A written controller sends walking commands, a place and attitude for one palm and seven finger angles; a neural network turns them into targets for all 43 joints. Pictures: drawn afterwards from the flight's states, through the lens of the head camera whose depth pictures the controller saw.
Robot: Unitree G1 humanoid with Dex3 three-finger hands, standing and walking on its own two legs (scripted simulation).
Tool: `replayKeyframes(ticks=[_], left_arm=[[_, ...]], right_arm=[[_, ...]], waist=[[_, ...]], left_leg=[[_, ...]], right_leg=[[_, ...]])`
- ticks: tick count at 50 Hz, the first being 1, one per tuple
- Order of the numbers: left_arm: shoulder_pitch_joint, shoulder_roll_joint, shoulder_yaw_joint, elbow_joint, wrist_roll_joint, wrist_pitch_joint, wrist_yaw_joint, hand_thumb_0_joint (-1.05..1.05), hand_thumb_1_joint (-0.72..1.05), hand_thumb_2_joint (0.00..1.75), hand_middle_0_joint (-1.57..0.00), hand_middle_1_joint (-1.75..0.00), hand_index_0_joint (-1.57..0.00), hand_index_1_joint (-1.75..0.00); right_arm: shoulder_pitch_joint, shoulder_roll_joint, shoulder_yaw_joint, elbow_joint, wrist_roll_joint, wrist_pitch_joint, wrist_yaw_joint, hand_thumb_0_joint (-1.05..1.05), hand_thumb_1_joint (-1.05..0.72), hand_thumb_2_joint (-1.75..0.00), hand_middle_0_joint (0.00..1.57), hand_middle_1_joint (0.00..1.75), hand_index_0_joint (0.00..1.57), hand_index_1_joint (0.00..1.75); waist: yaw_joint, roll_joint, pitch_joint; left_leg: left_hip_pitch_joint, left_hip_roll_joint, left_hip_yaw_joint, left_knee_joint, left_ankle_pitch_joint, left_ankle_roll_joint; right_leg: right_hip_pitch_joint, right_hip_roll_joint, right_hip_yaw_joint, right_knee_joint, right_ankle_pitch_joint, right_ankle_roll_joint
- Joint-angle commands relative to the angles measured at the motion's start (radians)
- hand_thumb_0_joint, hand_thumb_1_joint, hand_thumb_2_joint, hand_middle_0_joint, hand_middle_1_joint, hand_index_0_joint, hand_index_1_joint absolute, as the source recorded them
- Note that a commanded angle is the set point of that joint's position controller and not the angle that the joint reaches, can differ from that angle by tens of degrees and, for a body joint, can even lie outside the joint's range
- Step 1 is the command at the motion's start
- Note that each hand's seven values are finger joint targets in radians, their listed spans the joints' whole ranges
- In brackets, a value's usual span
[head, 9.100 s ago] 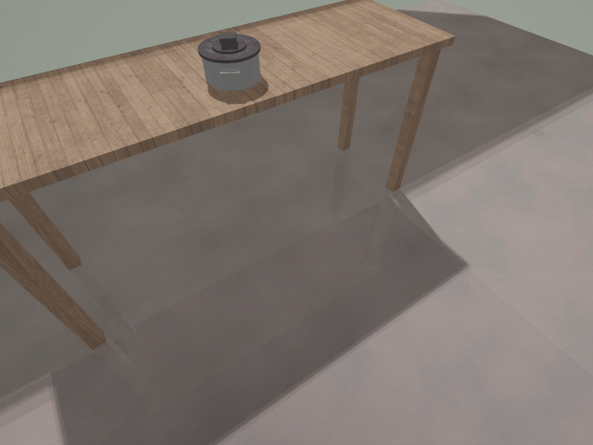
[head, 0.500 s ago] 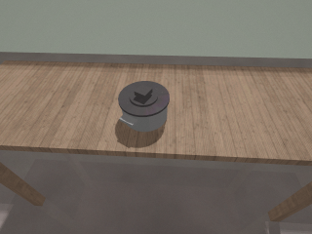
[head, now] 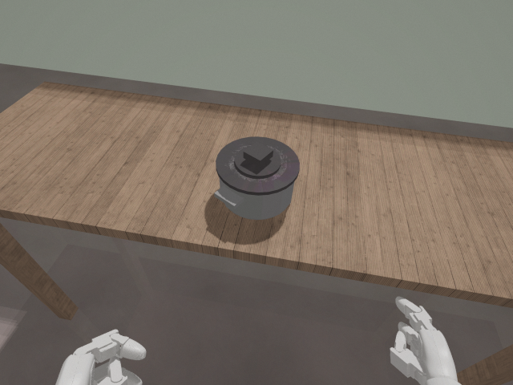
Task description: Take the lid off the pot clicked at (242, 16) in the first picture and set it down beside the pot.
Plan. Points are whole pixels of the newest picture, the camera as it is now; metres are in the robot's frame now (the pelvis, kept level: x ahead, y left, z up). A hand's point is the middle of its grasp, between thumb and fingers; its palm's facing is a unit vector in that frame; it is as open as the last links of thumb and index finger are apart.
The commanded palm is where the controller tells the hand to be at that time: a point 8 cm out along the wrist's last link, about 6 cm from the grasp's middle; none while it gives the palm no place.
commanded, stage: lift the closed hand beside the body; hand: left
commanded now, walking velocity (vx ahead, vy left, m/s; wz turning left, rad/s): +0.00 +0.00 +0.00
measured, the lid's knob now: (258, 154) +0.52 +0.05 +0.08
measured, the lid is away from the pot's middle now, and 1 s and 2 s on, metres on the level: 0.00 0.00 0.00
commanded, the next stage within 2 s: raise the hand higher, near the body in 0.10 s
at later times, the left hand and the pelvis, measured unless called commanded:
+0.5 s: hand (94, 346) +0.15 +0.23 +0.04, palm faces +0.28 -0.88 -0.39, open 3.1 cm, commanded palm +0.10 +0.27 +0.08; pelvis +0.01 +0.00 +0.00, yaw +0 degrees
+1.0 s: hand (77, 300) +0.18 +0.25 +0.10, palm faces +0.32 -0.86 -0.39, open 3.1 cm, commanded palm +0.13 +0.28 +0.14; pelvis +0.02 +0.01 +0.00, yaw +0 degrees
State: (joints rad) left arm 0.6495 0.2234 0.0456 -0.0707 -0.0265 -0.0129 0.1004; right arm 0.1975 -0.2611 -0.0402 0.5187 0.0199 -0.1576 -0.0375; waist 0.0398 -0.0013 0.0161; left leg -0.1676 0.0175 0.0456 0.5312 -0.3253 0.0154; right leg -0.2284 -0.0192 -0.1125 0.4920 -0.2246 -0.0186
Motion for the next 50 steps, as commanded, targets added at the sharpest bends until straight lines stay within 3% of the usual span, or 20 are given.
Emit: replayKeyframes(ticks=[1, 6, 8, 10, 13, 15, 16, 20, 22, 24, 26, 28, 31, 34, 35, 38, 42, 45, 48, 50], left_arm=[[-0.003, 0.132, 0.100, -0.264, 0.004, -0.066, 0.014, 0.00, 0.90, 0.90, -1.30, -1.50, -1.30, -1.50], [0.021, 0.130, 0.122, -0.222, 0.009, -0.059, 0.007, 0.00, 0.90, 0.90, -1.30, -1.50, -1.30, -1.50], [0.013, 0.167, 0.159, -0.286, 0.008, -0.072, 0.008, 0.00, 0.90, 0.90, -1.30, -1.50, -1.30, -1.50], [0.035, 0.187, 0.194, -0.278, 0.007, -0.072, 0.012, 0.00, 0.90, 0.90, -1.30, -1.50, -1.30, -1.50], [0.034, 0.155, 0.169, -0.283, 0.007, -0.080, 0.005, 0.00, 0.90, 0.90, -1.30, -1.50, -1.30, -1.50], [0.035, 0.185, 0.203, -0.302, 0.008, -0.086, 0.008, 0.00, 0.90, 0.90, -1.30, -1.50, -1.30, -1.50], [0.025, 0.173, 0.186, -0.339, 0.010, -0.094, 0.005, 0.00, 0.90, 0.90, -1.30, -1.50, -1.30, -1.50], [0.032, 0.190, 0.214, -0.368, 0.008, -0.098, 0.008, 0.00, 0.90, 0.90, -1.30, -1.50, -1.30, -1.50], [0.031, 0.183, 0.210, -0.378, 0.005, -0.105, 0.005, 0.00, 0.90, 0.90, -1.30, -1.50, -1.30, -1.50], [0.020, 0.186, 0.212, -0.401, 0.004, -0.110, 0.005, 0.00, 0.90, 0.90, -1.30, -1.50, -1.30, -1.50], [0.013, 0.189, 0.223, -0.407, 0.005, -0.112, 0.004, 0.00, 0.90, 0.90, -1.30, -1.50, -1.30, -1.50], [-0.001, 0.195, 0.224, -0.449, 0.002, -0.118, 0.004, 0.00, 0.90, 0.90, -1.30, -1.50, -1.30, -1.50], [-0.016, 0.186, 0.218, -0.459, 0.002, -0.119, 0.003, 0.00, 0.90, 0.90, -1.30, -1.50, -1.30, -1.50], [-0.013, 0.191, 0.227, -0.475, 0.001, -0.118, 0.003, 0.00, 0.90, 0.90, -1.30, -1.50, -1.30, -1.50], [-0.006, 0.210, 0.251, -0.482, 0.000, -0.116, 0.005, 0.00, 0.90, 0.90, -1.30, -1.50, -1.30, -1.50], [-0.029, 0.204, 0.242, -0.511, 0.000, -0.120, 0.003, 0.00, 0.90, 0.90, -1.30, -1.50, -1.30, -1.50], [-0.045, 0.204, 0.248, -0.520, 0.000, -0.121, 0.003, 0.00, 0.90, 0.90, -1.30, -1.50, -1.30, -1.50], [-0.058, 0.221, 0.267, -0.555, -0.001, -0.118, 0.006, 0.00, 0.90, 0.90, -1.30, -1.50, -1.30, -1.50], [-0.064, 0.216, 0.268, -0.536, -0.002, -0.121, 0.008, 0.00, 0.90, 0.90, -1.30, -1.50, -1.30, -1.50], [-0.072, 0.230, 0.287, -0.555, -0.005, -0.123, 0.008, 0.00, 0.90, 0.90, -1.30, -1.50, -1.30, -1.50]], right_arm=[[-0.102, -0.067, -0.002, -0.118, -0.002, -0.038, -0.014, 0.00, -0.90, -0.90, 0.20, 0.30, 0.20, 0.30], [-0.126, -0.061, -0.003, -0.083, -0.006, -0.034, -0.017, 0.00, -0.90, -0.90, 0.20, 0.30, 0.20, 0.30], [-0.133, -0.059, -0.005, -0.078, -0.007, -0.043, -0.019, 0.00, -0.90, -0.90, 0.20, 0.30, 0.20, 0.30], [-0.140, -0.051, -0.003, -0.065, -0.007, -0.046, -0.021, 0.00, -0.90, -0.90, 0.20, 0.30, 0.20, 0.30], [-0.144, -0.047, -0.003, -0.058, -0.009, -0.054, -0.022, 0.00, -0.90, -0.90, 0.20, 0.30, 0.20, 0.30], [-0.148, -0.046, -0.004, -0.053, -0.008, -0.056, -0.022, 0.00, -0.90, -0.90, 0.20, 0.30, 0.20, 0.30], [-0.147, -0.046, -0.002, -0.058, -0.009, -0.061, -0.021, 0.00, -0.90, -0.90, 0.20, 0.30, 0.20, 0.30], [-0.147, -0.042, -0.003, -0.052, -0.010, -0.061, -0.021, 0.00, -0.90, -0.90, 0.20, 0.30, 0.20, 0.30], [-0.149, -0.043, -0.007, -0.056, -0.009, -0.058, -0.023, 0.00, -0.90, -0.90, 0.20, 0.30, 0.20, 0.30], [-0.148, -0.043, -0.007, -0.058, -0.010, -0.057, -0.024, 0.00, -0.90, -0.90, 0.20, 0.30, 0.20, 0.30], [-0.150, -0.040, -0.003, -0.061, -0.010, -0.052, -0.022, 0.00, -0.90, -0.90, 0.20, 0.30, 0.20, 0.30], [-0.145, -0.043, -0.004, -0.067, -0.011, -0.051, -0.023, 0.00, -0.90, -0.90, 0.20, 0.30, 0.20, 0.30], [-0.145, -0.042, 0.002, -0.073, -0.012, -0.047, -0.019, 0.00, -0.90, -0.90, 0.20, 0.30, 0.20, 0.30], [-0.140, -0.046, 0.000, -0.075, -0.014, -0.043, -0.018, 0.00, -0.90, -0.90, 0.20, 0.30, 0.20, 0.30], [-0.143, -0.046, 0.001, -0.076, -0.013, -0.040, -0.015, 0.00, -0.90, -0.90, 0.20, 0.30, 0.20, 0.30], [-0.139, -0.048, 0.005, -0.079, -0.016, -0.037, -0.013, 0.00, -0.90, -0.90, 0.20, 0.30, 0.20, 0.30], [-0.144, -0.047, 0.008, -0.078, -0.016, -0.033, -0.011, 0.00, -0.90, -0.90, 0.20, 0.30, 0.20, 0.30], [-0.145, -0.051, 0.013, -0.078, -0.016, -0.034, -0.006, 0.00, -0.90, -0.90, 0.20, 0.30, 0.20, 0.30], [-0.141, -0.051, 0.009, -0.075, -0.017, -0.031, -0.011, 0.00, -0.90, -0.90, 0.20, 0.30, 0.20, 0.30], [-0.151, -0.052, 0.013, -0.077, -0.014, -0.029, -0.007, 0.00, -0.90, -0.90, 0.20, 0.30, 0.20, 0.30]], waist=[[0.004, 0.069, -0.066], [0.006, -0.035, -0.015], [0.017, 0.006, -0.046], [0.024, 0.006, -0.044], [0.021, -0.010, -0.032], [0.024, -0.025, -0.040], [0.022, -0.020, -0.061], [0.026, 0.018, -0.039], [0.026, -0.003, -0.035], [0.025, 0.032, -0.034], [0.025, 0.014, -0.022], [0.026, 0.072, -0.035], [0.021, 0.030, -0.021], [0.027, 0.073, -0.031], [0.030, 0.052, -0.038], [0.029, 0.067, -0.047], [0.028, 0.041, -0.037], [0.030, 0.072, -0.050], [0.031, 0.020, -0.040], [0.031, 0.021, -0.035]], left_leg=[[-0.027, -0.009, -0.026, -0.104, 0.193, 0.006], [-0.038, -0.001, -0.030, -0.108, 0.201, 0.011], [-0.016, -0.001, -0.033, -0.115, 0.204, 0.012], [-0.014, 0.000, -0.034, -0.116, 0.200, 0.012], [-0.006, 0.002, -0.030, -0.121, 0.196, 0.015], [0.000, 0.003, -0.034, -0.119, 0.205, 0.016], [0.011, 0.002, -0.030, -0.120, 0.224, 0.018], [0.016, 0.001, -0.032, -0.123, 0.233, 0.014], [0.020, 0.003, -0.028, -0.125, 0.246, 0.016], [0.029, 0.001, -0.024, -0.126, 0.244, 0.016], [0.024, 0.002, -0.027, -0.129, 0.246, 0.015], [0.043, 0.002, -0.026, -0.131, 0.255, 0.013], [0.036, 0.004, -0.032, -0.133, 0.248, 0.013], [0.043, 0.007, -0.034, -0.138, 0.274, 0.010], [0.043, 0.007, -0.037, -0.133, 0.276, 0.009], [0.045, 0.011, -0.044, -0.139, 0.302, 0.007], [0.042, 0.015, -0.048, -0.139, 0.304, 0.006], [0.049, 0.018, -0.060, -0.140, 0.307, 0.000], [0.044, 0.020, -0.054, -0.144, 0.291, 0.005], [0.033, 0.020, -0.061, -0.145, 0.280, 0.003]], right_leg=[[0.087, -0.018, 0.061, -0.094, 0.096, -0.011], [0.077, -0.016, 0.052, -0.104, 0.090, -0.001], [0.094, -0.020, 0.059, -0.105, 0.085, -0.001], [0.097, -0.019, 0.063, -0.112, 0.072, 0.000], [0.086, -0.022, 0.057, -0.116, 0.064, 0.004], [0.089, -0.018, 0.062, -0.118, 0.070, 0.003], [0.098, -0.023, 0.059, -0.113, 0.090, 0.004], [0.096, -0.022, 0.063, -0.115, 0.104, 0.001], [0.096, -0.024, 0.061, -0.117, 0.120, 0.002], [0.098, -0.026, 0.065, -0.122, 0.122, 0.002], [0.097, -0.024, 0.061, -0.124, 0.122, 0.001], [0.104, -0.025, 0.063, -0.124, 0.130, -0.001], [0.099, -0.024, 0.058, -0.129, 0.119, 0.000], [0.114, -0.024, 0.057, -0.118, 0.144, -0.002], [0.118, -0.019, 0.061, -0.118, 0.146, -0.003], [0.131, -0.023, 0.056, -0.112, 0.165, -0.004], [0.128, -0.022, 0.053, -0.113, 0.164, -0.005], [0.132, -0.017, 0.056, -0.105, 0.154, -0.007], [0.126, -0.020, 0.052, -0.112, 0.148, -0.005], [0.130, -0.017, 0.058, -0.109, 0.140, -0.006]])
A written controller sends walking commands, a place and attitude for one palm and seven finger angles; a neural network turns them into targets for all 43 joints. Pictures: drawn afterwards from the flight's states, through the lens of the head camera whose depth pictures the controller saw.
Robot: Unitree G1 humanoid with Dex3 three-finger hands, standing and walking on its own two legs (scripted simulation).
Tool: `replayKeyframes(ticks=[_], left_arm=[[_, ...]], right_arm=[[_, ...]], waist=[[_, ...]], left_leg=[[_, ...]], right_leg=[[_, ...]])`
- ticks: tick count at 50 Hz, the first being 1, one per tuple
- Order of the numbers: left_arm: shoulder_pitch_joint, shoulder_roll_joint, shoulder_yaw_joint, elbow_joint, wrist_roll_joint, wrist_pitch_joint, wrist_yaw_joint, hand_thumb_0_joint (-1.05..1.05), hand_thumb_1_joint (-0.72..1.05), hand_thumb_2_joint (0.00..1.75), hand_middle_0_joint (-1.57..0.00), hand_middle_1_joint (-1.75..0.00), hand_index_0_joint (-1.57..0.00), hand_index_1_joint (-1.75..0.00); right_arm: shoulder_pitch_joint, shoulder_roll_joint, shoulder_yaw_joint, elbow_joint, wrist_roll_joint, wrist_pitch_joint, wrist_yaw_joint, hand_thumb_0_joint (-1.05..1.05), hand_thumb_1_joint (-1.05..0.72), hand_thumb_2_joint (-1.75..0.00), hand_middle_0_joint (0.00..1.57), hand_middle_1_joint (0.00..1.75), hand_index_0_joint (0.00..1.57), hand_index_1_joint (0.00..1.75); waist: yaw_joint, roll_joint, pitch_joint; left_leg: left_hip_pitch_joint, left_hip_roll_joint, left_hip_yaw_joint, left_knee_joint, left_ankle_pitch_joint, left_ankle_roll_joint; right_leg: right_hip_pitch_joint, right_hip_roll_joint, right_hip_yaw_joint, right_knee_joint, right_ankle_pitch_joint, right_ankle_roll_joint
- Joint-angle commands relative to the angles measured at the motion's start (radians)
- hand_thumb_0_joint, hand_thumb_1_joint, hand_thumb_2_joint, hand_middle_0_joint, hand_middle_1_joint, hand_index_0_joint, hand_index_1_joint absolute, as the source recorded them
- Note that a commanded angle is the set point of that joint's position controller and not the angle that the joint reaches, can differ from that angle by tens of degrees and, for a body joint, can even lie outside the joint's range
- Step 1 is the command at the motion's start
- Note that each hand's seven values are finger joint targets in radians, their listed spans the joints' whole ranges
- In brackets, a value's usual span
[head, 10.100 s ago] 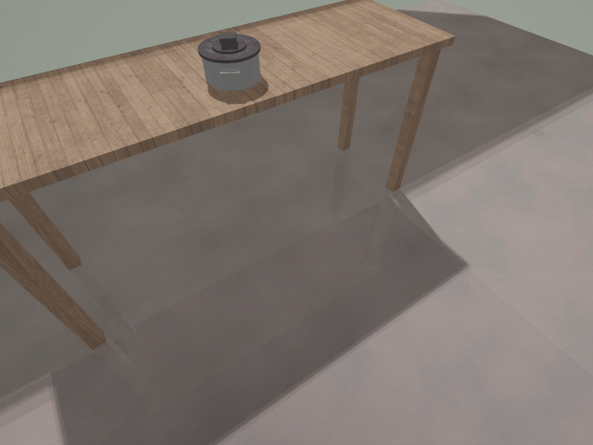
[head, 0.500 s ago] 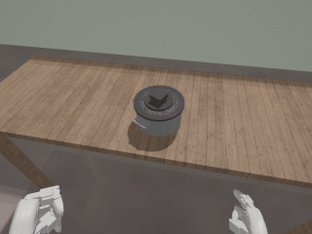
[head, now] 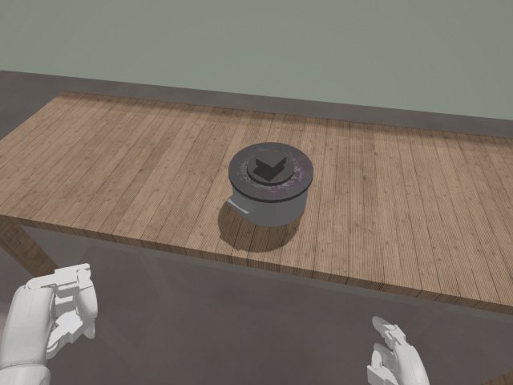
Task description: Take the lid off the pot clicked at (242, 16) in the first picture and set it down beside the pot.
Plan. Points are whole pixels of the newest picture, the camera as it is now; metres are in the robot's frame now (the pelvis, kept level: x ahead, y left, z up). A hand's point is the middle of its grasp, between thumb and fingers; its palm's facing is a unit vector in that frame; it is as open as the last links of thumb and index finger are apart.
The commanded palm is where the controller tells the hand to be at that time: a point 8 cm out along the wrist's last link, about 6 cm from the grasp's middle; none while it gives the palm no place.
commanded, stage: reach forward and open the fingers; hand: left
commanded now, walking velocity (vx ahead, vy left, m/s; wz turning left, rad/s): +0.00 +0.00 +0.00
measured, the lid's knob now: (270, 160) +0.50 +0.04 +0.08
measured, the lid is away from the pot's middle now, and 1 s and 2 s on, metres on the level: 0.00 0.00 0.00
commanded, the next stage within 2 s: move the open hand above the knob in 1.18 s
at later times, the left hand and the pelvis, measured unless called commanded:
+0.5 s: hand (83, 290) +0.19 +0.26 +0.10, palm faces -0.18 -0.08 -0.98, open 3.5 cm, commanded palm +0.18 +0.25 +0.16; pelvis +0.00 +0.00 +0.00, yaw +0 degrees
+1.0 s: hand (99, 249) +0.23 +0.24 +0.14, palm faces -0.16 -0.02 -0.99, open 9.4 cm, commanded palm +0.22 +0.24 +0.20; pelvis -0.03 -0.01 +0.00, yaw +0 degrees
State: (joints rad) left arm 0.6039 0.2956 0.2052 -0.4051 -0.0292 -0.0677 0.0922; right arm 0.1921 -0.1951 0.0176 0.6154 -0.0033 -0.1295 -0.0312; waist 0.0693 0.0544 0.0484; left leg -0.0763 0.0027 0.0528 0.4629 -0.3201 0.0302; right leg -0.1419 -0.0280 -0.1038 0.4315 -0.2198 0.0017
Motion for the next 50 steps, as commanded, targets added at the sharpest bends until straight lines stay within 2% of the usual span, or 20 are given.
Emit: replayKeyframes(ticks=[1, 4, 5, 6, 8, 9, 12, 16, 19, 21, 25, 27, 30, 34, 36, 40, 41, 46, 48, 50], left_arm=[[-0.062, 0.151, 0.110, -0.260, 0.001, -0.076, 0.015, 0.00, 0.90, 0.90, -1.30, -1.50, -1.30, -1.50], [-0.065, 0.159, 0.124, -0.273, -0.002, -0.078, 0.022, 0.00, 0.90, 0.90, -1.30, -1.50, -1.30, -1.50], [-0.119, 0.374, 0.091, -0.261, 0.433, 0.018, 0.067, 0.00, 0.87, 0.91, -1.29, -1.46, -1.29, -1.46], [-0.206, 0.291, 0.053, -0.406, 0.445, 0.053, 0.090, 0.00, 0.84, 0.92, -1.27, -1.43, -1.27, -1.43], [-0.021, 0.334, 0.076, -0.249, 0.625, 0.122, 0.106, 0.00, 0.78, 0.95, -1.25, -1.36, -1.25, -1.36], [-0.043, 0.351, 0.059, -0.250, 0.692, 0.146, 0.097, 0.00, 0.75, 0.97, -1.24, -1.32, -1.24, -1.32], [-0.131, 0.411, 0.033, -0.251, 0.808, 0.190, 0.045, 0.00, 0.64, 1.04, -1.21, -1.22, -1.21, -1.22], [-0.235, 0.472, 0.011, -0.248, 0.819, 0.189, -0.068, 0.00, 0.51, 1.13, -1.17, -1.07, -1.17, -1.07], [-0.189, 0.516, 0.034, -0.145, 0.796, 0.162, -0.146, 0.00, 0.41, 1.19, -1.13, -0.97, -1.13, -0.97], [-0.283, 0.577, 0.065, -0.194, 0.791, 0.141, -0.193, 0.00, 0.35, 1.22, -1.11, -0.90, -1.11, -0.90], [-0.299, 0.599, 0.084, -0.114, 0.774, 0.113, -0.271, 0.00, 0.23, 1.27, -1.06, -0.76, -1.06, -0.76], [-0.395, 0.616, 0.078, -0.136, 0.759, 0.083, -0.303, 0.00, 0.17, 1.29, -1.04, -0.68, -1.04, -0.68], [-0.365, 0.618, 0.106, -0.101, 0.745, 0.060, -0.320, 0.00, 0.08, 1.31, -1.00, -0.58, -1.00, -0.58], [-0.511, 0.631, 0.090, -0.053, 0.736, 0.025, -0.336, 0.00, -0.03, 1.33, -0.94, -0.44, -0.94, -0.44], [-0.616, 0.659, 0.091, -0.119, 0.740, 0.011, -0.334, 0.00, -0.09, 1.35, -0.92, -0.36, -0.92, -0.36], [-0.555, 0.647, 0.106, 0.013, 0.745, 0.035, -0.331, 0.00, -0.20, 1.38, -0.86, -0.22, -0.86, -0.22], [-0.666, 0.652, 0.075, -0.002, 0.747, 0.030, -0.340, 0.00, -0.23, 1.39, -0.85, -0.19, -0.85, -0.19], [-0.755, 0.673, 0.068, -0.032, 0.753, 0.032, -0.346, 0.00, -0.32, 1.42, -0.81, -0.08, -0.81, -0.08], [-0.740, 0.656, 0.060, 0.068, 0.756, 0.052, -0.350, 0.00, -0.32, 1.42, -0.81, -0.08, -0.81, -0.08], [-0.756, 0.643, 0.053, 0.088, 0.755, 0.071, -0.350, 0.00, -0.32, 1.42, -0.81, -0.08, -0.81, -0.08]], right_arm=[[-0.143, -0.118, -0.040, -0.180, 0.008, -0.061, -0.012, 0.00, -0.90, -0.90, 0.20, 0.30, 0.20, 0.30], [-0.131, -0.120, -0.042, -0.171, 0.008, -0.063, -0.013, 0.00, -0.90, -0.90, 0.20, 0.30, 0.20, 0.30], [-0.191, -0.187, -0.021, -0.179, -0.008, 0.003, 0.000, 0.00, -0.90, -0.90, 0.20, 0.30, 0.20, 0.30], [-0.198, -0.159, -0.019, -0.250, -0.014, 0.031, 0.012, 0.00, -0.90, -0.90, 0.20, 0.30, 0.20, 0.30], [-0.171, -0.176, -0.045, -0.209, -0.015, 0.088, 0.023, 0.00, -0.90, -0.90, 0.20, 0.30, 0.20, 0.30], [-0.195, -0.185, -0.041, -0.218, -0.012, 0.121, 0.032, 0.00, -0.90, -0.90, 0.20, 0.30, 0.20, 0.30], [-0.243, -0.197, -0.039, -0.242, 0.003, 0.177, 0.040, 0.00, -0.90, -0.90, 0.20, 0.30, 0.20, 0.30], [-0.250, -0.194, -0.034, -0.248, 0.029, 0.195, 0.036, 0.00, -0.90, -0.90, 0.20, 0.30, 0.20, 0.30], [-0.217, -0.201, -0.039, -0.227, 0.034, 0.187, 0.029, 0.00, -0.90, -0.90, 0.20, 0.30, 0.20, 0.30], [-0.224, -0.207, -0.034, -0.233, 0.036, 0.188, 0.032, 0.00, -0.90, -0.90, 0.20, 0.30, 0.20, 0.30], [-0.236, -0.203, -0.036, -0.229, 0.038, 0.181, 0.038, 0.00, -0.90, -0.90, 0.20, 0.30, 0.20, 0.30], [-0.207, -0.207, -0.040, -0.220, 0.032, 0.187, 0.036, 0.00, -0.90, -0.90, 0.20, 0.30, 0.20, 0.30], [-0.218, -0.202, -0.042, -0.236, 0.035, 0.180, 0.041, 0.00, -0.90, -0.90, 0.20, 0.30, 0.20, 0.30], [-0.192, -0.210, -0.047, -0.212, 0.034, 0.189, 0.037, 0.00, -0.90, -0.90, 0.20, 0.30, 0.20, 0.30], [-0.200, -0.205, -0.045, -0.219, 0.036, 0.181, 0.038, 0.00, -0.90, -0.90, 0.20, 0.30, 0.20, 0.30], [-0.213, -0.210, -0.047, -0.218, 0.043, 0.180, 0.046, 0.00, -0.90, -0.90, 0.20, 0.30, 0.20, 0.30], [-0.201, -0.210, -0.043, -0.208, 0.041, 0.188, 0.045, 0.00, -0.90, -0.90, 0.20, 0.30, 0.20, 0.30], [-0.209, -0.204, -0.041, -0.217, 0.039, 0.172, 0.047, 0.00, -0.90, -0.90, 0.20, 0.30, 0.20, 0.30], [-0.200, -0.211, -0.044, -0.206, 0.043, 0.180, 0.044, 0.00, -0.90, -0.90, 0.20, 0.30, 0.20, 0.30], [-0.227, -0.214, -0.041, -0.223, 0.056, 0.183, 0.052, 0.00, -0.90, -0.90, 0.20, 0.30, 0.20, 0.30]], waist=[[0.000, -0.014, -0.087], [0.003, 0.022, -0.090], [0.000, 0.041, -0.045], [-0.003, 0.103, -0.065], [0.045, 0.098, -0.132], [0.040, 0.063, -0.133], [0.024, 0.019, -0.184], [0.008, 0.031, -0.230], [0.011, -0.041, -0.181], [0.005, -0.008, -0.225], [-0.001, -0.004, -0.174], [-0.003, 0.008, -0.211], [0.001, -0.007, -0.221], [-0.002, -0.012, -0.198], [-0.005, 0.024, -0.264], [0.000, 0.006, -0.200], [-0.007, -0.002, -0.217], [0.001, 0.025, -0.283], [0.000, -0.015, -0.206], [-0.010, 0.003, -0.180]], left_leg=[[-0.052, 0.033, -0.070, -0.079, 0.278, -0.012], [-0.041, 0.039, -0.078, -0.078, 0.320, -0.018], [-0.151, 0.018, -0.078, -0.060, 0.303, -0.018], [-0.155, 0.026, -0.075, -0.070, 0.305, -0.032], [-0.148, 0.040, -0.077, -0.066, 0.345, -0.040], [-0.161, 0.039, -0.075, -0.068, 0.341, -0.041], [-0.150, 0.038, -0.084, -0.067, 0.308, -0.017], [-0.106, 0.042, -0.098, -0.083, 0.335, -0.003], [-0.097, 0.027, -0.092, -0.086, 0.394, 0.008], [-0.083, 0.022, -0.089, -0.084, 0.429, 0.010], [-0.073, 0.012, -0.088, -0.083, 0.447, 0.014], [-0.059, 0.005, -0.078, -0.090, 0.440, 0.016], [-0.043, 0.002, -0.078, -0.082, 0.426, 0.019], [-0.063, -0.009, -0.067, -0.101, 0.356, 0.021], [-0.044, -0.014, -0.070, -0.106, 0.351, 0.019], [-0.066, -0.010, -0.075, -0.109, 0.317, 0.016], [-0.086, -0.016, -0.070, -0.126, 0.290, 0.014], [-0.067, -0.019, -0.077, -0.128, 0.306, 0.013], [-0.096, -0.012, -0.073, -0.135, 0.265, 0.011], [-0.098, -0.010, -0.079, -0.132, 0.232, 0.011]], right_leg=[[0.049, -0.013, 0.046, -0.050, 0.133, -0.028], [0.053, -0.013, 0.046, -0.041, 0.152, -0.029], [-0.042, 0.017, 0.112, -0.008, 0.149, -0.042], [-0.043, -0.006, 0.056, 0.000, 0.110, -0.051], [-0.024, 0.017, 0.088, 0.017, 0.107, -0.065], [-0.023, 0.019, 0.097, 0.019, 0.119, -0.067], [0.006, 0.015, 0.122, 0.008, 0.129, -0.058], [0.042, 0.002, 0.102, -0.015, 0.155, -0.037], [0.047, 0.001, 0.092, -0.041, 0.230, -0.026], [0.086, -0.008, 0.095, -0.041, 0.278, -0.024], [0.062, 0.003, 0.095, -0.067, 0.307, -0.023], [0.079, -0.008, 0.076, -0.075, 0.298, -0.015], [0.067, 0.004, 0.085, -0.086, 0.294, -0.019], [0.047, -0.008, 0.065, -0.101, 0.223, -0.014], [0.079, -0.011, 0.066, -0.094, 0.205, -0.016], [0.052, 0.006, 0.074, -0.097, 0.175, -0.027], [0.056, -0.009, 0.061, -0.100, 0.141, -0.020], [0.088, -0.009, 0.063, -0.082, 0.148, -0.025], [0.050, -0.004, 0.063, -0.095, 0.115, -0.023], [0.031, 0.009, 0.070, -0.092, 0.081, -0.031]])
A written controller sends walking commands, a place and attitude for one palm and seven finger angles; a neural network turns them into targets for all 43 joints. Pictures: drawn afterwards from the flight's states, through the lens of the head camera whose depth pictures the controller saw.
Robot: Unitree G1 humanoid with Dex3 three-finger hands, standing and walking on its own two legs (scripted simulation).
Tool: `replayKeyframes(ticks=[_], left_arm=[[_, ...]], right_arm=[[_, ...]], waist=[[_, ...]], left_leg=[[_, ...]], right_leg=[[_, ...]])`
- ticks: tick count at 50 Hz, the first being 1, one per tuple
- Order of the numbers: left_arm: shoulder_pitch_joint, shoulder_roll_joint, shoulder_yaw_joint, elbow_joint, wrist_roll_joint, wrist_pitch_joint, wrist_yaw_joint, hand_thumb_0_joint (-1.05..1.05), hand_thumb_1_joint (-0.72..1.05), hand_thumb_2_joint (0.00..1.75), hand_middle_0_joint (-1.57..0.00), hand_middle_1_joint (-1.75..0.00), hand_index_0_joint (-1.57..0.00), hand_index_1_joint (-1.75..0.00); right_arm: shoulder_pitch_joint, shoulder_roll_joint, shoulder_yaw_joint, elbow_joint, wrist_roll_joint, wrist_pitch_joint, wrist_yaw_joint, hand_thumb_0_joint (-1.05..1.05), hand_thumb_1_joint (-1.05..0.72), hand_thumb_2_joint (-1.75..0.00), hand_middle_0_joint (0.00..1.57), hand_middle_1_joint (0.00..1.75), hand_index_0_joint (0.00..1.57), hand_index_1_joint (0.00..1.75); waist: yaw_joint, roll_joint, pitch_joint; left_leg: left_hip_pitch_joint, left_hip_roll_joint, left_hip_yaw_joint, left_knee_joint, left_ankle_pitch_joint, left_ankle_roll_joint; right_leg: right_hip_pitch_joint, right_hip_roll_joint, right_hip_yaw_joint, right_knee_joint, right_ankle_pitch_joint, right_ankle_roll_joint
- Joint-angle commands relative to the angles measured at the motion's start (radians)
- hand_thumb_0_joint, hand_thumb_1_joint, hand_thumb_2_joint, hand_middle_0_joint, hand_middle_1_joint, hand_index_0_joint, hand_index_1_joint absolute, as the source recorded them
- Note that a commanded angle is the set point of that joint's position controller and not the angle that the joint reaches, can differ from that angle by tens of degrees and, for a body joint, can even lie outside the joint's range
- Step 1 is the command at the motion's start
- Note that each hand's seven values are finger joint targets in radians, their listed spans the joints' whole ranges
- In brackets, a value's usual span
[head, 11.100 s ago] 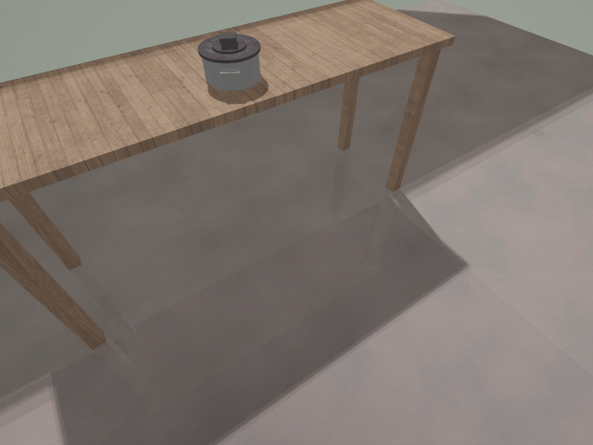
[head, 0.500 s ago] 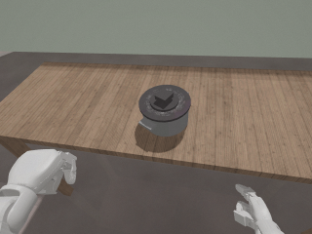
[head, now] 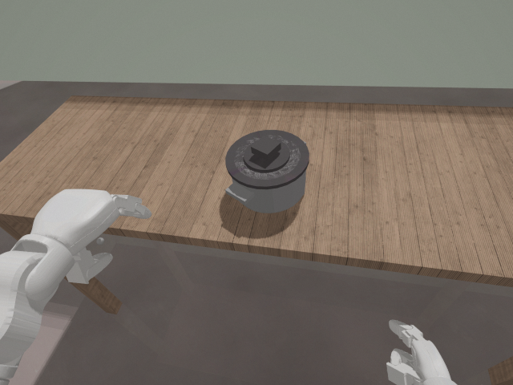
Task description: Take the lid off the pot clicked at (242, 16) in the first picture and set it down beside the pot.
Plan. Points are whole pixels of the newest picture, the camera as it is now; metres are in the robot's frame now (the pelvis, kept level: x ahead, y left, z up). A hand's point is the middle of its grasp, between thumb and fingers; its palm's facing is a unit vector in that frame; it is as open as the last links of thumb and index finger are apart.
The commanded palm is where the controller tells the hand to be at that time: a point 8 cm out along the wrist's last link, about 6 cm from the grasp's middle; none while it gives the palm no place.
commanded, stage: reach forward and open the fingers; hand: left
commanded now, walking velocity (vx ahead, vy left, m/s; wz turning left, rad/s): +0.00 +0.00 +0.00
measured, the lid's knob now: (266, 147) +0.53 +0.05 +0.07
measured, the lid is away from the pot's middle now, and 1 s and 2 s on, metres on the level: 0.00 0.00 0.00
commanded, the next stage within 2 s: move the open hand above the knob in 0.18 s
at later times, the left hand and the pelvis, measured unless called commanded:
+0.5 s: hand (128, 207) +0.32 +0.23 +0.14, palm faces -0.21 -0.03 -0.98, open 10.3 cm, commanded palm +0.31 +0.22 +0.21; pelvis +0.00 +0.00 +0.00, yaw +1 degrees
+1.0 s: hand (178, 175) +0.39 +0.17 +0.14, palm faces -0.19 -0.05 -0.98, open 10.3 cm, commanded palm +0.37 +0.16 +0.21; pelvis +0.01 +0.00 +0.00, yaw +0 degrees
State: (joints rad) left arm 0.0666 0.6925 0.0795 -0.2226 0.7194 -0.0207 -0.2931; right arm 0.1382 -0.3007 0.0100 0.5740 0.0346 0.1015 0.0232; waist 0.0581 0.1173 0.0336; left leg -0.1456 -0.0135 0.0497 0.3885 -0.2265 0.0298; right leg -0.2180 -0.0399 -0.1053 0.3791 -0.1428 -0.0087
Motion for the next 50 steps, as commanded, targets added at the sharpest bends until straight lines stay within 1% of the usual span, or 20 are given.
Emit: replayKeyframes(ticks=[1, 3, 6, 10, 11, 14, 15, 16, 20, 22, 24, 26, 28, 30, 32, 36, 39, 41, 43, 50], left_arm=[[-0.313, 0.250, 0.151, -0.107, 0.010, 0.022, 0.024, 0.00, -0.32, 1.42, -0.82, -0.08, -0.82, -0.08], [-0.327, 0.244, 0.136, -0.093, 0.011, 0.027, 0.016, 0.00, -0.32, 1.43, -0.82, -0.08, -0.82, -0.08], [-0.421, 0.284, 0.149, -0.139, 0.029, 0.021, 0.008, 0.00, -0.32, 1.43, -0.82, -0.08, -0.82, -0.08], [-0.396, 0.272, 0.164, -0.026, 0.025, 0.049, 0.002, 0.00, -0.33, 1.44, -0.82, -0.08, -0.82, -0.08], [-0.488, 0.276, 0.136, -0.049, 0.027, 0.046, -0.012, 0.00, -0.33, 1.44, -0.82, -0.08, -0.82, -0.08], [-0.491, 0.260, 0.121, -0.038, 0.027, 0.050, -0.021, 0.00, -0.33, 1.44, -0.82, -0.08, -0.82, -0.08], [-0.433, 0.235, 0.106, 0.033, 0.025, 0.091, -0.026, 0.00, -0.33, 1.44, -0.82, -0.08, -0.82, -0.08], [-0.564, 0.233, 0.070, -0.019, 0.030, 0.094, -0.045, 0.00, -0.33, 1.44, -0.82, -0.08, -0.82, -0.08], [-0.573, 0.180, 0.018, -0.014, 0.038, 0.120, -0.060, 0.00, -0.33, 1.44, -0.82, -0.08, -0.82, -0.08], [-0.670, 0.237, 0.043, 0.006, 0.059, 0.122, -0.070, 0.00, -0.33, 1.44, -0.82, -0.08, -0.82, -0.08], [-0.699, 0.248, 0.046, 0.007, 0.067, 0.125, -0.074, 0.00, -0.33, 1.44, -0.82, -0.08, -0.82, -0.08], [-0.709, 0.214, 0.021, 0.020, 0.065, 0.131, -0.081, 0.00, -0.33, 1.44, -0.82, -0.08, -0.82, -0.08], [-0.694, 0.164, -0.020, 0.074, 0.062, 0.142, -0.084, 0.00, -0.33, 1.44, -0.82, -0.08, -0.82, -0.08], [-0.693, 0.132, -0.041, 0.050, 0.061, 0.150, -0.079, 0.00, -0.33, 1.44, -0.82, -0.08, -0.82, -0.08], [-0.753, 0.157, -0.039, 0.065, 0.077, 0.156, -0.079, 0.00, -0.33, 1.44, -0.82, -0.08, -0.82, -0.08], [-0.844, 0.159, -0.050, 0.033, 0.092, 0.165, -0.066, 0.00, -0.33, 1.44, -0.82, -0.08, -0.82, -0.08], [-0.849, 0.106, -0.099, 0.123, 0.094, 0.186, -0.057, 0.00, -0.33, 1.44, -0.82, -0.08, -0.82, -0.08], [-0.911, 0.099, -0.112, 0.078, 0.102, 0.193, -0.054, 0.00, -0.33, 1.44, -0.82, -0.08, -0.82, -0.08], [-0.920, 0.060, -0.150, 0.102, 0.106, 0.204, -0.050, 0.00, -0.33, 1.44, -0.82, -0.08, -0.82, -0.08], [-1.012, 0.047, -0.159, 0.154, 0.122, 0.234, -0.027, 0.00, -0.33, 1.44, -0.82, -0.08, -0.82, -0.08]], right_arm=[[-0.167, -0.107, -0.028, -0.173, 0.013, -0.043, -0.006, 0.00, -0.90, -0.90, 0.20, 0.30, 0.20, 0.30], [-0.169, -0.105, -0.032, -0.177, 0.015, -0.045, -0.012, 0.00, -0.90, -0.90, 0.20, 0.30, 0.20, 0.30], [-0.173, -0.098, -0.022, -0.183, 0.010, -0.054, -0.010, 0.00, -0.90, -0.90, 0.20, 0.30, 0.20, 0.30], [-0.168, -0.112, -0.028, -0.183, 0.021, -0.043, -0.009, 0.00, -0.90, -0.90, 0.20, 0.30, 0.20, 0.30], [-0.171, -0.106, -0.019, -0.177, 0.017, -0.038, -0.010, 0.00, -0.90, -0.90, 0.20, 0.30, 0.20, 0.30], [-0.166, -0.105, -0.026, -0.178, 0.014, -0.043, -0.011, 0.00, -0.90, -0.90, 0.20, 0.30, 0.20, 0.30], [-0.177, -0.116, -0.028, -0.184, 0.021, -0.043, -0.003, 0.00, -0.90, -0.90, 0.20, 0.30, 0.20, 0.30], [-0.180, -0.112, -0.020, -0.172, 0.022, -0.031, -0.003, 0.00, -0.90, -0.90, 0.20, 0.30, 0.20, 0.30], [-0.187, -0.110, -0.025, -0.190, 0.025, -0.042, 0.000, 0.00, -0.90, -0.90, 0.20, 0.30, 0.20, 0.30], [-0.176, -0.107, -0.023, -0.167, 0.020, -0.032, -0.007, 0.00, -0.90, -0.90, 0.20, 0.30, 0.20, 0.30], [-0.176, -0.108, -0.022, -0.162, 0.018, -0.032, -0.007, 0.00, -0.90, -0.90, 0.20, 0.30, 0.20, 0.30], [-0.171, -0.101, -0.016, -0.164, 0.017, -0.030, 0.004, 0.00, -0.90, -0.90, 0.20, 0.30, 0.20, 0.30], [-0.169, -0.103, -0.020, -0.163, 0.022, -0.024, 0.006, 0.00, -0.90, -0.90, 0.20, 0.30, 0.20, 0.30], [-0.180, -0.104, -0.025, -0.181, 0.027, -0.026, 0.017, 0.00, -0.90, -0.90, 0.20, 0.30, 0.20, 0.30], [-0.169, -0.101, -0.021, -0.171, 0.026, -0.015, 0.014, 0.00, -0.90, -0.90, 0.20, 0.30, 0.20, 0.30], [-0.166, -0.094, -0.014, -0.166, 0.024, -0.015, 0.019, 0.00, -0.90, -0.90, 0.20, 0.30, 0.20, 0.30], [-0.161, -0.097, -0.015, -0.157, 0.031, -0.009, 0.017, 0.00, -0.90, -0.90, 0.20, 0.30, 0.20, 0.30], [-0.164, -0.091, -0.014, -0.162, 0.032, -0.008, 0.022, 0.00, -0.90, -0.90, 0.20, 0.30, 0.20, 0.30], [-0.166, -0.091, -0.017, -0.159, 0.034, -0.008, 0.022, 0.00, -0.90, -0.90, 0.20, 0.30, 0.20, 0.30], [-0.167, -0.092, -0.018, -0.153, 0.042, -0.001, 0.028, 0.00, -0.90, -0.90, 0.20, 0.30, 0.20, 0.30]], waist=[[0.001, -0.065, -0.195], [0.004, -0.073, -0.194], [0.004, -0.044, -0.274], [-0.002, -0.071, -0.204], [-0.004, -0.072, -0.241], [0.000, -0.071, -0.246], [-0.008, -0.060, -0.239], [-0.016, -0.070, -0.268], [-0.026, -0.064, -0.259], [-0.020, -0.103, -0.288], [-0.014, -0.072, -0.300], [-0.018, -0.087, -0.336], [-0.021, -0.115, -0.277], [-0.028, -0.086, -0.286], [-0.022, -0.117, -0.310], [-0.023, -0.086, -0.378], [-0.032, -0.106, -0.315], [-0.030, -0.105, -0.372], [-0.037, -0.090, -0.358], [-0.045, -0.112, -0.383]], left_leg=[[-0.043, -0.002, -0.069, -0.076, 0.125, 0.011], [-0.036, 0.001, -0.067, -0.071, 0.110, 0.013], [-0.010, -0.005, -0.076, -0.068, 0.145, 0.015], [-0.026, 0.002, -0.076, -0.057, 0.125, 0.016], [-0.036, -0.008, -0.069, -0.072, 0.130, 0.014], [-0.025, -0.009, -0.069, -0.059, 0.160, 0.015], [-0.024, -0.009, -0.076, -0.041, 0.155, 0.016], [-0.029, -0.016, -0.069, -0.065, 0.165, 0.013], [0.000, -0.016, -0.077, -0.030, 0.170, 0.020], [-0.012, -0.018, -0.073, -0.046, 0.184, 0.018], [-0.010, -0.020, -0.077, -0.047, 0.210, 0.017], [0.001, -0.026, -0.073, -0.042, 0.246, 0.018], [-0.018, -0.020, -0.070, -0.040, 0.231, 0.015], [0.001, -0.020, -0.078, -0.018, 0.227, 0.018], [-0.013, -0.021, -0.067, -0.035, 0.233, 0.016], [0.011, -0.025, -0.075, -0.030, 0.284, 0.015], [-0.019, -0.022, -0.071, -0.028, 0.251, 0.010], [-0.002, -0.025, -0.071, -0.023, 0.269, 0.014], [0.004, -0.022, -0.076, -0.016, 0.283, 0.010], [-0.007, -0.018, -0.078, 0.003, 0.271, 0.012]], right_leg=[[0.124, 0.006, 0.062, -0.043, -0.016, -0.016], [0.117, 0.008, 0.067, -0.044, -0.028, -0.014], [0.152, 0.006, 0.067, -0.028, -0.006, -0.018], [0.113, 0.020, 0.073, -0.032, -0.008, -0.025], [0.139, 0.006, 0.066, -0.033, -0.008, -0.020], [0.138, 0.006, 0.065, -0.029, 0.033, -0.021], [0.126, 0.017, 0.071, -0.011, 0.041, -0.026], [0.147, 0.008, 0.059, -0.020, 0.044, -0.021], [0.117, 0.018, 0.068, -0.007, 0.064, -0.024], [0.155, 0.011, 0.065, -0.011, 0.074, -0.021], [0.163, 0.007, 0.065, -0.002, 0.105, -0.025], [0.185, 0.009, 0.062, 0.005, 0.139, -0.026], [0.147, 0.010, 0.058, 0.005, 0.136, -0.023], [0.127, 0.016, 0.063, 0.019, 0.134, -0.030], [0.159, 0.012, 0.063, 0.014, 0.138, -0.025], [0.184, 0.012, 0.063, 0.031, 0.177, -0.031], [0.144, 0.012, 0.061, 0.033, 0.165, -0.029], [0.168, 0.012, 0.066, 0.041, 0.174, -0.031], [0.139, 0.015, 0.060, 0.051, 0.182, -0.032], [0.133, 0.016, 0.065, 0.074, 0.187, -0.037]])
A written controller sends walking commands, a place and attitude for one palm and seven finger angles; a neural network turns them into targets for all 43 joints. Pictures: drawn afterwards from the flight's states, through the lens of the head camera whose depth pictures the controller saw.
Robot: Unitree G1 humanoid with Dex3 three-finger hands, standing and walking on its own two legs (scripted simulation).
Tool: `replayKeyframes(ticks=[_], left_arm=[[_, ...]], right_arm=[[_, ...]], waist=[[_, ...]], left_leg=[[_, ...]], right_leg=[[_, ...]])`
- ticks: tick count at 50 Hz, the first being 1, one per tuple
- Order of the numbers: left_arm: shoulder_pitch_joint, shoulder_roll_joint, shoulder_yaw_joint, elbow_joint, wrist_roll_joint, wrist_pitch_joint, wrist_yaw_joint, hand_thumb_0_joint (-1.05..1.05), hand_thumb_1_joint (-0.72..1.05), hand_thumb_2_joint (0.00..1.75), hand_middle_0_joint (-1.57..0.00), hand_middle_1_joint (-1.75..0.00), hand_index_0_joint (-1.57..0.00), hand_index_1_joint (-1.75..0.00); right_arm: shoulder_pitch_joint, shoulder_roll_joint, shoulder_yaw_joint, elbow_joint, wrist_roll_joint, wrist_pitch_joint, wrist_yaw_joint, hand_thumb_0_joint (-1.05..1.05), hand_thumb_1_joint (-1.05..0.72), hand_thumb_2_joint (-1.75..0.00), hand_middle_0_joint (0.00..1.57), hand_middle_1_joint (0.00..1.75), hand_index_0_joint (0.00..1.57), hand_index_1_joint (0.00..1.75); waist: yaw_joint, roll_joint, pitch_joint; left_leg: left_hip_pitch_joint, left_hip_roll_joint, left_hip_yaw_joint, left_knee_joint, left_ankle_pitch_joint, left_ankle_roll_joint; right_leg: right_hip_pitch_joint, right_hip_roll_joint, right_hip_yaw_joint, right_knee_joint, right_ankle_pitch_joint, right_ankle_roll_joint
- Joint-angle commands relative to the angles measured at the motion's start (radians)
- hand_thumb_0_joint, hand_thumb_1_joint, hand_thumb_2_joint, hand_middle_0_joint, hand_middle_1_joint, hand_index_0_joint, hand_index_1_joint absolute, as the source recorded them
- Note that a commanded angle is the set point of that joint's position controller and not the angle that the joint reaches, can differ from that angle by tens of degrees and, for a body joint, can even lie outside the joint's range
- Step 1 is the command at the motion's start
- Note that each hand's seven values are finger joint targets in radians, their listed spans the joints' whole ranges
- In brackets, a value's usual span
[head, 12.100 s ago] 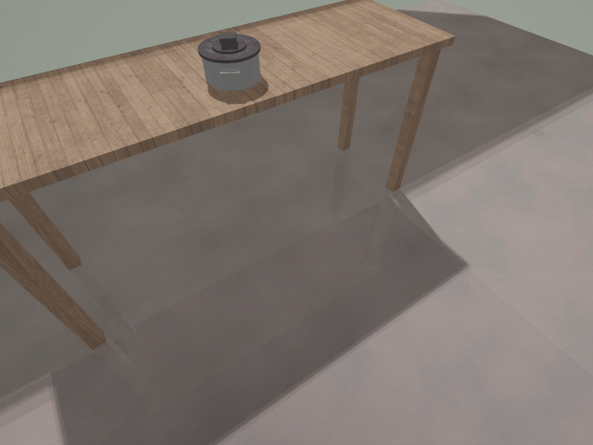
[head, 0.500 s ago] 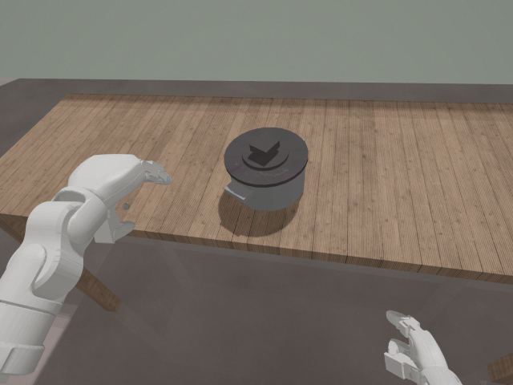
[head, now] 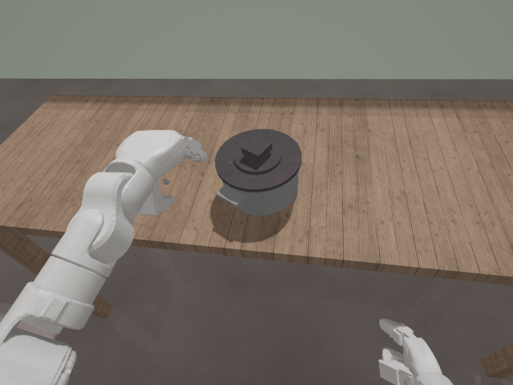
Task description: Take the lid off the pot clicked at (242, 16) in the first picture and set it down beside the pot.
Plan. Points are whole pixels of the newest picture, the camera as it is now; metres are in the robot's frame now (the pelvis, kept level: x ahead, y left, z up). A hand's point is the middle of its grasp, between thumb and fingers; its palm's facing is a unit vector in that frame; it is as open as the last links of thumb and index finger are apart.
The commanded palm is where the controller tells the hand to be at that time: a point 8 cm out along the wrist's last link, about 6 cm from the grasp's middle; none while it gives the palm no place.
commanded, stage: move the open hand above the knob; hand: left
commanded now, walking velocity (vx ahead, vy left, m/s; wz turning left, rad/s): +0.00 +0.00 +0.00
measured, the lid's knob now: (256, 148) +0.51 +0.04 +0.08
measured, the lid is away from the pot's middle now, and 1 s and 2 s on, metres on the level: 0.00 0.00 0.00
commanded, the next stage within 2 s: lower the open fingers around the knob in 1.58 s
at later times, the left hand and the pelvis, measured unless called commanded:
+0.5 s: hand (214, 153) +0.43 +0.09 +0.14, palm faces -0.19 -0.03 -0.98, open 10.3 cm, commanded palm +0.42 +0.09 +0.21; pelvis +0.01 -0.01 +0.00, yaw +0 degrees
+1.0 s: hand (254, 127) +0.49 +0.03 +0.15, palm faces -0.25 -0.03 -0.97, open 10.3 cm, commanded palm +0.48 +0.05 +0.21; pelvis +0.01 -0.01 +0.00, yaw -2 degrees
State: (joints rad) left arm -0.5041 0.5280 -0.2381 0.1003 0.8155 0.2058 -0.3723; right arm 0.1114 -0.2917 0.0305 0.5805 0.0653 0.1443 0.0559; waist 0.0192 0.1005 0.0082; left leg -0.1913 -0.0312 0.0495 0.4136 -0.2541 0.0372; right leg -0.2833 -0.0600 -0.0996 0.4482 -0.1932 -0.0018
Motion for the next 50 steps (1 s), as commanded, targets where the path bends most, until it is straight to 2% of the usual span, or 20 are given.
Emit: replayKeyframes(ticks=[1, 3, 5, 6, 7, 10, 13, 20, 23, 25, 28, 30, 34, 35, 39, 42, 44, 46, 49, 50], left_arm=[[-0.474, 0.178, 0.121, -0.173, 0.029, 0.011, 0.050, 0.00, -0.33, 1.44, -0.82, -0.08, -0.82, -0.08], [-0.469, 0.147, 0.101, -0.128, 0.032, 0.024, 0.055, 0.00, -0.33, 1.44, -0.82, -0.08, -0.82, -0.08], [-0.460, 0.191, 0.147, -0.079, 0.032, 0.029, 0.066, 0.00, -0.33, 1.44, -0.82, -0.08, -0.82, -0.08], [-0.513, 0.142, 0.096, -0.092, 0.037, 0.031, 0.063, 0.00, -0.33, 1.44, -0.82, -0.08, -0.82, -0.08], [-0.522, 0.135, 0.090, -0.078, 0.039, 0.036, 0.065, 0.00, -0.33, 1.44, -0.82, -0.08, -0.82, -0.08], [-0.574, 0.124, 0.084, -0.128, 0.044, 0.045, 0.075, 0.00, -0.33, 1.44, -0.82, -0.08, -0.82, -0.08], [-0.567, 0.110, 0.077, 0.008, 0.046, 0.062, 0.079, 0.00, -0.33, 1.44, -0.82, -0.08, -0.82, -0.08], [-0.704, 0.068, 0.041, 0.059, 0.055, 0.086, 0.091, 0.00, -0.33, 1.44, -0.82, -0.08, -0.82, -0.08], [-0.814, -0.004, -0.036, 0.101, 0.060, 0.104, 0.089, 0.00, -0.33, 1.44, -0.82, -0.08, -0.82, -0.08], [-0.830, 0.039, 0.012, 0.148, 0.058, 0.109, 0.093, 0.00, -0.33, 1.44, -0.82, -0.08, -0.82, -0.08], [-0.892, -0.036, -0.053, 0.256, 0.066, 0.120, 0.093, 0.00, -0.33, 1.44, -0.82, -0.08, -0.82, -0.08], [-0.918, 0.015, 0.003, 0.237, 0.063, 0.116, 0.095, 0.00, -0.33, 1.44, -0.82, -0.08, -0.82, -0.08], [-0.947, -0.064, -0.056, 0.394, 0.068, 0.124, 0.094, 0.00, -0.33, 1.44, -0.82, -0.08, -0.82, -0.08], [-0.955, -0.023, -0.009, 0.409, 0.063, 0.119, 0.099, 0.00, -0.33, 1.44, -0.82, -0.08, -0.82, -0.08], [-1.067, -0.067, -0.054, 0.398, 0.074, 0.108, 0.108, 0.00, -0.33, 1.44, -0.82, -0.08, -0.82, -0.08], [-1.079, -0.090, -0.058, 0.523, 0.070, 0.116, 0.119, 0.00, -0.33, 1.44, -0.82, -0.08, -0.82, -0.08], [-1.102, -0.075, -0.036, 0.616, 0.071, 0.123, 0.132, 0.00, -0.33, 1.44, -0.82, -0.08, -0.82, -0.08], [-1.149, 0.004, 0.026, 0.547, 0.075, 0.099, 0.145, 0.00, -0.33, 1.44, -0.82, -0.08, -0.82, -0.08], [-1.102, -0.070, -0.036, 0.588, 0.100, 0.097, 0.145, 0.00, -0.33, 1.44, -0.82, -0.08, -0.82, -0.08], [-1.086, -0.090, -0.038, 0.607, 0.090, 0.098, 0.142, 0.00, -0.33, 1.44, -0.82, -0.08, -0.82, -0.08]], right_arm=[[-0.136, -0.088, -0.032, -0.159, 0.008, -0.043, -0.004, 0.00, -0.90, -0.90, 0.20, 0.30, 0.20, 0.30], [-0.128, -0.089, -0.038, -0.153, 0.009, -0.043, -0.001, 0.00, -0.90, -0.90, 0.20, 0.30, 0.20, 0.30], [-0.131, -0.097, -0.036, -0.150, 0.014, -0.039, 0.001, 0.00, -0.90, -0.90, 0.20, 0.30, 0.20, 0.30], [-0.124, -0.087, -0.030, -0.147, 0.012, -0.035, -0.001, 0.00, -0.90, -0.90, 0.20, 0.30, 0.20, 0.30], [-0.127, -0.089, -0.035, -0.148, 0.014, -0.032, -0.002, 0.00, -0.90, -0.90, 0.20, 0.30, 0.20, 0.30], [-0.137, -0.086, -0.041, -0.155, 0.013, -0.031, 0.008, 0.00, -0.90, -0.90, 0.20, 0.30, 0.20, 0.30], [-0.112, -0.088, -0.035, -0.132, 0.018, -0.021, 0.006, 0.00, -0.90, -0.90, 0.20, 0.30, 0.20, 0.30], [-0.118, -0.084, -0.040, -0.127, 0.019, -0.003, 0.000, 0.00, -0.90, -0.90, 0.20, 0.30, 0.20, 0.30], [-0.102, -0.078, -0.041, -0.107, 0.020, 0.002, -0.006, 0.00, -0.90, -0.90, 0.20, 0.30, 0.20, 0.30], [-0.097, -0.085, -0.041, -0.102, 0.018, 0.001, -0.010, 0.00, -0.90, -0.90, 0.20, 0.30, 0.20, 0.30], [-0.073, -0.081, -0.038, -0.078, 0.021, 0.005, -0.017, 0.00, -0.90, -0.90, 0.20, 0.30, 0.20, 0.30], [-0.069, -0.086, -0.045, -0.084, 0.014, 0.000, -0.017, 0.00, -0.90, -0.90, 0.20, 0.30, 0.20, 0.30], [-0.046, -0.082, -0.043, -0.063, 0.016, 0.005, -0.026, 0.00, -0.90, -0.90, 0.20, 0.30, 0.20, 0.30], [-0.029, -0.089, -0.045, -0.057, 0.014, 0.006, -0.030, 0.00, -0.90, -0.90, 0.20, 0.30, 0.20, 0.30], [-0.016, -0.081, -0.051, -0.051, 0.008, 0.003, -0.034, 0.00, -0.90, -0.90, 0.20, 0.30, 0.20, 0.30], [0.012, -0.085, -0.048, -0.028, 0.008, 0.006, -0.040, 0.00, -0.90, -0.90, 0.20, 0.30, 0.20, 0.30], [0.036, -0.092, -0.046, -0.004, 0.008, 0.005, -0.049, 0.00, -0.90, -0.90, 0.20, 0.30, 0.20, 0.30], [0.037, -0.092, -0.046, -0.021, -0.002, -0.006, -0.057, 0.00, -0.90, -0.90, 0.20, 0.30, 0.20, 0.30], [0.046, -0.083, -0.055, -0.023, -0.001, -0.004, -0.050, 0.00, -0.90, -0.90, 0.20, 0.30, 0.20, 0.30], [0.056, -0.086, -0.056, -0.021, 0.000, -0.001, -0.048, 0.00, -0.90, -0.90, 0.20, 0.30, 0.20, 0.30]], waist=[[-0.002, -0.089, -0.387], [-0.007, -0.093, -0.363], [-0.006, -0.113, -0.351], [-0.008, -0.129, -0.375], [-0.011, -0.128, -0.358], [-0.013, -0.102, -0.426], [-0.016, -0.141, -0.365], [-0.033, -0.164, -0.402], [-0.052, -0.130, -0.416], [-0.049, -0.156, -0.435], [-0.062, -0.152, -0.409], [-0.053, -0.165, -0.468], [-0.071, -0.194, -0.412], [-0.070, -0.221, -0.419], [-0.082, -0.178, -0.484], [-0.093, -0.207, -0.444], [-0.098, -0.221, -0.417], [-0.081, -0.189, -0.504], [-0.088, -0.174, -0.517], [-0.093, -0.228, -0.506]], left_leg=[[0.046, -0.007, -0.076, -0.030, 0.328, 0.004], [0.051, -0.002, -0.079, -0.020, 0.344, 0.002], [0.019, 0.000, -0.075, -0.015, 0.302, 0.002], [0.023, -0.006, -0.071, -0.026, 0.316, 0.002], [0.020, -0.001, -0.070, -0.021, 0.323, 0.002], [0.056, -0.002, -0.080, 0.004, 0.373, 0.005], [0.010, -0.002, -0.064, -0.008, 0.339, -0.001], [0.002, -0.007, -0.056, 0.005, 0.308, 0.008], [0.024, -0.011, -0.059, 0.001, 0.311, 0.007], [0.008, -0.012, -0.059, 0.006, 0.296, 0.011], [-0.005, -0.015, -0.053, -0.010, 0.277, 0.008], [0.001, -0.017, -0.056, 0.003, 0.311, 0.014], [-0.036, -0.020, -0.037, -0.012, 0.265, 0.015], [-0.044, -0.017, -0.039, -0.016, 0.259, 0.017], [-0.005, -0.018, -0.039, -0.008, 0.313, 0.021], [-0.042, -0.019, -0.034, -0.018, 0.269, 0.021], [-0.071, -0.018, -0.029, -0.031, 0.222, 0.020], [-0.066, -0.019, -0.032, -0.030, 0.240, 0.026], [-0.036, -0.011, -0.029, -0.018, 0.320, 0.026], [-0.044, -0.010, -0.034, -0.022, 0.323, 0.027]], right_leg=[[0.219, 0.034, 0.056, 0.007, 0.249, -0.042], [0.186, 0.037, 0.051, 0.012, 0.261, -0.042], [0.192, 0.038, 0.058, 0.015, 0.244, -0.044], [0.210, 0.035, 0.053, 0.015, 0.256, -0.041], [0.195, 0.035, 0.052, 0.018, 0.266, -0.042], [0.204, 0.036, 0.057, 0.037, 0.301, -0.046], [0.191, 0.036, 0.051, 0.032, 0.299, -0.041], [0.198, 0.032, 0.062, 0.037, 0.311, -0.040], [0.174, 0.035, 0.055, 0.038, 0.309, -0.041], [0.195, 0.034, 0.063, 0.038, 0.315, -0.042], [0.174, 0.033, 0.055, 0.037, 0.303, -0.041], [0.220, 0.030, 0.069, 0.041, 0.353, -0.042], [0.196, 0.029, 0.069, 0.028, 0.341, -0.034], [0.208, 0.029, 0.070, 0.023, 0.339, -0.034], [0.213, 0.029, 0.079, 0.033, 0.391, -0.037], [0.191, 0.031, 0.075, 0.023, 0.363, -0.034], [0.173, 0.031, 0.077, 0.016, 0.320, -0.031], [0.234, 0.020, 0.102, 0.024, 0.356, -0.035], [0.218, 0.025, 0.093, 0.032, 0.410, -0.039], [0.222, 0.031, 0.080, 0.026, 0.411, -0.036]])
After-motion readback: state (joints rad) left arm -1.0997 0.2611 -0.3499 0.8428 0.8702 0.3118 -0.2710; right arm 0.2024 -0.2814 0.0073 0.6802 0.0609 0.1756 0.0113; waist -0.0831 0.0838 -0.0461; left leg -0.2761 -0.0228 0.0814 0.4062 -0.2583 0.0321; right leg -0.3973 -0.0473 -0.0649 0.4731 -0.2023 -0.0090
